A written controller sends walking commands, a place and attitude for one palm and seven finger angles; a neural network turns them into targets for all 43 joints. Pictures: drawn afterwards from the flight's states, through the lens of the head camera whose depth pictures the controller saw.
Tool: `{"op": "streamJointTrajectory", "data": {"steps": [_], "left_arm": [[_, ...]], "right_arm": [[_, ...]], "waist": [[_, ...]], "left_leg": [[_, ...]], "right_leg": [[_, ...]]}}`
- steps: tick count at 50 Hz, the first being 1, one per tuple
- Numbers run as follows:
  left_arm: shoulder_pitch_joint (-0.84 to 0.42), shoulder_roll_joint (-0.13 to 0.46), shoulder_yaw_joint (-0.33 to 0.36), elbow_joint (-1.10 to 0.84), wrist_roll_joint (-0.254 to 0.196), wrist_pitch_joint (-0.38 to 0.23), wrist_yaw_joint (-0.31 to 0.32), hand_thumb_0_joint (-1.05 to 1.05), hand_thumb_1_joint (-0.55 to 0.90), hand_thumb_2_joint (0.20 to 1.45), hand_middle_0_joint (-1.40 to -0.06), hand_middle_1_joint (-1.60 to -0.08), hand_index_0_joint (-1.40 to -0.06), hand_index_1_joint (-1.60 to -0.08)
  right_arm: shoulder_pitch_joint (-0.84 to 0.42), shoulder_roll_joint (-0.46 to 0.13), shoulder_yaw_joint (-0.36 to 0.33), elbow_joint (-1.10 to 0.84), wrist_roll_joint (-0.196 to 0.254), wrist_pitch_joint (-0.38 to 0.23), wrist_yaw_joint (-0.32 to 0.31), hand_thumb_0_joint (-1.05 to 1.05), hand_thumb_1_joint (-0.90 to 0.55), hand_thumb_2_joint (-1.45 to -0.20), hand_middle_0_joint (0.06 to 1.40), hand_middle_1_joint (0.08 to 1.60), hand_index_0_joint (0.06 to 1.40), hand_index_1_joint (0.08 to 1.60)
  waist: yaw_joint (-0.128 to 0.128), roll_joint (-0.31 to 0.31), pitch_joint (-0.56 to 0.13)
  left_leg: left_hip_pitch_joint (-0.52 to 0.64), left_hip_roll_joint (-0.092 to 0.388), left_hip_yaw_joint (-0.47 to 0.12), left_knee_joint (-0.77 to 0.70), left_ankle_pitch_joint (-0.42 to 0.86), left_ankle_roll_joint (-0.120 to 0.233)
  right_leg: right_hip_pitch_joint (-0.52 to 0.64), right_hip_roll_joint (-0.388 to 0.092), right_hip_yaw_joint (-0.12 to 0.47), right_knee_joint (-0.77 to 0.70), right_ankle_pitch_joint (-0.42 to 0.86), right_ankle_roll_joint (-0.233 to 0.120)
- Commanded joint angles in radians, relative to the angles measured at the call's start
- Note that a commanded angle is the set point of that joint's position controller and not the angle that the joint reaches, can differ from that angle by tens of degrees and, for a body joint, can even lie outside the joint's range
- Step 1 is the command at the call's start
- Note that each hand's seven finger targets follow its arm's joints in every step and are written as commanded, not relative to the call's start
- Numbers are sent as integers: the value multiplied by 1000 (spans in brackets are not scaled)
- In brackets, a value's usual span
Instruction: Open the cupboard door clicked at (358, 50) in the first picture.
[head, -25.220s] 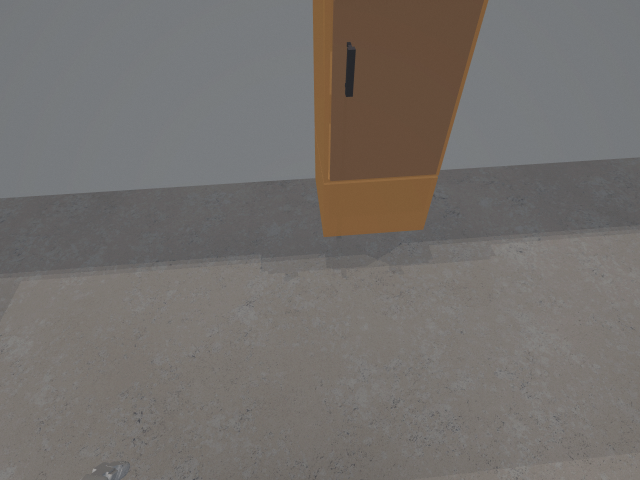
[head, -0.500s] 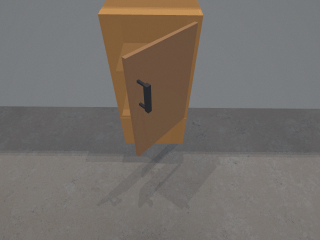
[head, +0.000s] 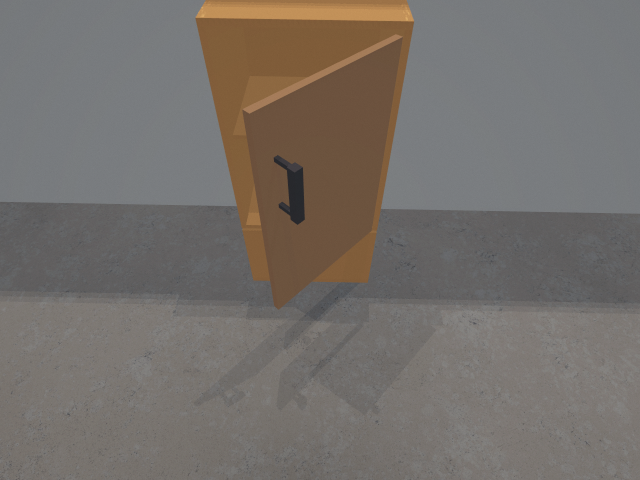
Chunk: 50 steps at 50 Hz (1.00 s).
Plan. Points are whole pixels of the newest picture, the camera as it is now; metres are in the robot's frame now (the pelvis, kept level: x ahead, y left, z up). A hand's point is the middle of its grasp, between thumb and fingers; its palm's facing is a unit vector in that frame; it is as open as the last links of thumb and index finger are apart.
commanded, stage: look to check the result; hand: left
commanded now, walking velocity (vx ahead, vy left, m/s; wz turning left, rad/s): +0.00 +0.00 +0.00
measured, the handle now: (289, 190) +0.60 +0.10 -0.02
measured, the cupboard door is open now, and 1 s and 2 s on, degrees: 47 47 47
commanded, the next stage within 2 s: walk to a spot facing it in 0.10 s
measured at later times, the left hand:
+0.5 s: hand out of the picture +0.04 +0.19 -0.18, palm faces -0.04 -0.97 -0.23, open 7.4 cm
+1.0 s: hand out of the picture +0.14 +0.19 -0.18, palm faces -0.29 -0.93 -0.24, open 7.4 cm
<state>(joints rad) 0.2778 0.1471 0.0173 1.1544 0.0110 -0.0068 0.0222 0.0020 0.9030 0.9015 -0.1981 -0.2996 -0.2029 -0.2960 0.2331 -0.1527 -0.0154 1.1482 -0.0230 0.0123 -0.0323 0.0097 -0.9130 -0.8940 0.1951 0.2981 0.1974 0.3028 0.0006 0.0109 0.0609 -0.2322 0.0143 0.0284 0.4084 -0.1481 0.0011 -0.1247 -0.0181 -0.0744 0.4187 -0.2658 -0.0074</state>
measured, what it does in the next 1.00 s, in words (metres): steps on the spot, turning right: left foot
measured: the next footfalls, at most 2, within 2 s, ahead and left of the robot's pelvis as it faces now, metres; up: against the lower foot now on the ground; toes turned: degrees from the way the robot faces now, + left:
left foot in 0.88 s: +0.08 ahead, +0.13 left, +0.00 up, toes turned -17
right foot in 1.14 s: -0.02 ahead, -0.13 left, +0.00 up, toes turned -29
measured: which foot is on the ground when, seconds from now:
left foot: down 0.00-0.64, up 0.66-0.86, down 0.88-1.00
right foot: down 0.00-0.88, up 0.90-1.00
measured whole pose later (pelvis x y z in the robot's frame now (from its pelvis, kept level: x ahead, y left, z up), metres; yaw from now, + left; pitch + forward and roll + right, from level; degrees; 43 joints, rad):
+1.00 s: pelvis +0.00 +0.01 -0.01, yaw -22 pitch +1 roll +0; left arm 0.17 0.26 0.10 0.93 0.02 0.07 -0.03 0.01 0.90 0.90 -0.20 -0.30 -0.20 -0.30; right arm 0.14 -0.20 -0.03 0.89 -0.04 0.01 -0.04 0.01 -0.91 -0.89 0.20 0.30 0.20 0.30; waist 0.03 -0.02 0.10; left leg -0.27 0.07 0.06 0.56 -0.31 -0.02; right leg -0.46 0.04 0.04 1.01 -0.49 0.03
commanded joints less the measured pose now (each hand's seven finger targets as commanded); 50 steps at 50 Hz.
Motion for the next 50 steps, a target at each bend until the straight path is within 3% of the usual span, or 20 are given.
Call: {"op": "streamJointTrajectory", "data": {"steps": [1, 11, 14, 18, 28, 30, 32, 33, 34, 35, 37, 39, 41, 42, 43, 44, 45, 46, 48, 50], "left_arm": [[52, 129, 22, -29, -1, -12, 12, 0, 900, 900, -200, -300, -200, -300], [8, 165, 26, -39, 0, -15, 8, 0, 900, 900, -200, -300, -200, -300], [18, 134, 29, -46, 0, 2, 10, 0, 900, 900, -200, -300, -200, -300], [-7, 175, 61, -93, 5, 27, 0, 0, 900, 900, -200, -300, -200, -300], [-5, 170, 88, -199, 15, 46, -25, 0, 900, 900, -200, -300, -200, -300], [9, 191, 93, -209, 19, 42, -24, 0, 900, 900, -200, -300, -200, -300], [13, 267, 108, -213, 22, 34, -14, 0, 900, 900, -200, -300, -200, -300], [37, 275, 117, -210, 17, 34, -4, 0, 900, 900, -200, -300, -200, -300], [36, 272, 121, -208, 14, 36, 4, 0, 900, 900, -200, -300, -200, -300], [1, 261, 121, -217, 17, 34, 9, 0, 900, 900, -200, -300, -200, -300], [-16, 253, 119, -235, 19, 32, 12, 0, 900, 900, -200, -300, -200, -300], [-36, 257, 119, -244, 19, 34, 11, 0, 900, 900, -200, -300, -200, -300], [-76, 256, 117, -261, 10, 40, 3, 0, 900, 900, -200, -300, -200, -300], [-94, 232, 109, -275, 1, 44, -2, 0, 900, 900, -200, -300, -200, -300], [-73, 170, 97, -299, -8, 47, -15, 0, 900, 900, -200, -300, -200, -300], [-86, 172, 90, -324, -1, 41, -22, 0, 900, 900, -200, -300, -200, -300], [-79, 188, 98, -343, 8, 40, -32, 0, 900, 900, -200, -300, -200, -300], [-122, 194, 103, -323, 20, 48, -38, 0, 900, 900, -200, -300, -200, -300], [-132, 171, 99, -332, 11, 50, -52, 0, 900, 900, -200, -300, -200, -300], [-123, 149, 83, -336, 9, 47, -57, 0, 900, 900, -200, -300, -200, -300]], "right_arm": [[42, -112, -13, -32, 3, -17, -3, 0, -900, -900, 200, 300, 200, 300], [3, -150, -15, -38, 1, -21, -1, 0, -900, -900, 200, 300, 200, 300], [31, -114, -13, -35, 1, -9, -6, 0, -900, -900, 200, 300, 200, 300], [30, -151, -41, -73, -2, 6, -14, 0, -900, -900, 200, 300, 200, 300], [-19, -214, -87, -191, -6, 3, -16, 0, -900, -900, 200, 300, 200, 300], [-49, -201, -91, -218, -4, 5, -13, 0, -900, -900, 200, 300, 200, 300], [-76, -138, -80, -247, 4, 13, -8, 0, -900, -900, 200, 300, 200, 300], [-124, -143, -77, -263, 7, 14, -7, 0, -900, -900, 200, 300, 200, 300], [-129, -143, -78, -270, 9, 12, -8, 0, -900, -900, 200, 300, 200, 300], [-107, -140, -75, -271, 12, 7, -12, 0, -900, -900, 200, 300, 200, 300], [-106, -124, -67, -277, 17, 3, -14, 0, -900, -900, 200, 300, 200, 300], [-88, -119, -63, -283, 22, 0, -14, 0, -900, -900, 200, 300, 200, 300], [-10, -122, -61, -264, 22, -4, -20, 0, -900, -900, 200, 300, 200, 300], [26, -160, -65, -255, 17, -12, -24, 0, -900, -900, 200, 300, 200, 300], [31, -260, -80, -265, 0, -21, -29, 0, -900, -900, 200, 300, 200, 300], [41, -306, -90, -286, -5, -18, -29, 0, -900, -900, 200, 300, 200, 300], [13, -317, -86, -308, -15, -15, -22, 0, -900, -900, 200, 300, 200, 300], [-5, -285, -79, -301, -21, -21, -20, 0, -900, -900, 200, 300, 200, 300], [-55, -249, -68, -314, -22, -21, -21, 0, -900, -900, 200, 300, 200, 300], [-30, -253, -72, -310, -24, -20, -23, 0, -900, -900, 200, 300, 200, 300]], "waist": [[-7, 4, -1], [-5, -3, -10], [-8, -4, -13], [-12, -17, 2], [16, 68, -58], [32, -22, -73], [44, -263, -72], [76, -250, -45], [67, -217, -63], [37, -185, -88], [32, -149, -119], [16, -150, -117], [-27, -126, -119], [-46, -64, -119], [-35, 202, -119], [-35, 276, -93], [-30, 158, -79], [-17, 159, -39], [4, 187, -4], [-7, 187, -83]], "left_leg": [[73, 89, -81, -61, 84, 25], [84, 94, -86, -76, 91, 24], [95, 105, -49, -33, 98, 14], [55, 126, -12, 18, 28, 15], [-8, 247, -53, -10, -165, 68], [-42, 195, 11, 85, -193, 39], [-191, 21, 105, 356, -308, -24], [-281, 7, 30, 517, -400, -25], [-315, 15, -16, 611, -408, -25], [-323, 27, -52, 615, -396, -27], [-270, 22, -45, 502, -384, -33], [-186, 10, -43, 359, -334, -33], [-1, -6, -25, 126, -166, -32], [155, 60, -74, -10, -88, -9], [256, 299, -325, -106, 9, 80], [174, 484, -445, -141, 105, 189], [31, 514, -441, -153, -39, 247], [17, 424, -379, -144, 29, 214], [19, 337, -179, -79, 212, 163], [110, 301, -64, 8, 426, 131]], "right_leg": [[-83, -95, 77, -118, 69, -32], [-61, -96, 85, -132, 85, -35], [-89, -93, 109, -106, 132, -31], [-137, -86, 147, -38, 153, -45], [-216, 0, 175, 177, 71, -40], [-198, -32, 249, 108, 107, -53], [-99, -198, 522, -73, 230, -127], [-46, -240, 589, -94, 364, -189], [1, -245, 596, -55, 479, -227], [44, -230, 559, -6, 553, -237], [72, -195, 516, 30, 650, -217], [28, -174, 524, 40, 635, -194], [-91, -114, 487, 76, 539, -131], [-230, -46, 430, 130, 396, -76], [-417, 88, 287, 285, 18, -8], [-440, 80, 154, 509, -329, 32], [-412, 34, 160, 655, -328, 37], [-441, 38, 142, 714, -287, 42], [-432, -2, 106, 668, -239, 47], [-352, 9, 37, 504, -245, 43]]}}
